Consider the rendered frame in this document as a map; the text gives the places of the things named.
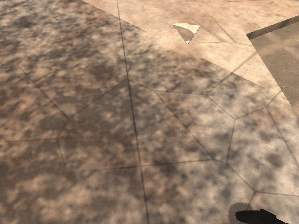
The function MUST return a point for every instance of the right robot hand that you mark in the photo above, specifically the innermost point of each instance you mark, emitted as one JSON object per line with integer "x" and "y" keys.
{"x": 257, "y": 217}

